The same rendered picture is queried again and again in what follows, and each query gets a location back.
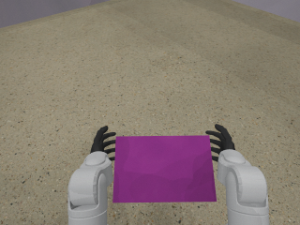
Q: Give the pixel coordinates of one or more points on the left robot forearm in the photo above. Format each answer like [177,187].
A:
[87,191]

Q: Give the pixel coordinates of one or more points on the right robot forearm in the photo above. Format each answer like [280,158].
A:
[246,189]

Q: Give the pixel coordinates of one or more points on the robot right hand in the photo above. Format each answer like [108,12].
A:
[225,143]

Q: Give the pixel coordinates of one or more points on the carton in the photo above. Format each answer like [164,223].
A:
[163,169]

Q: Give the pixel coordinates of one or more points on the robot left hand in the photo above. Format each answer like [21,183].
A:
[99,144]

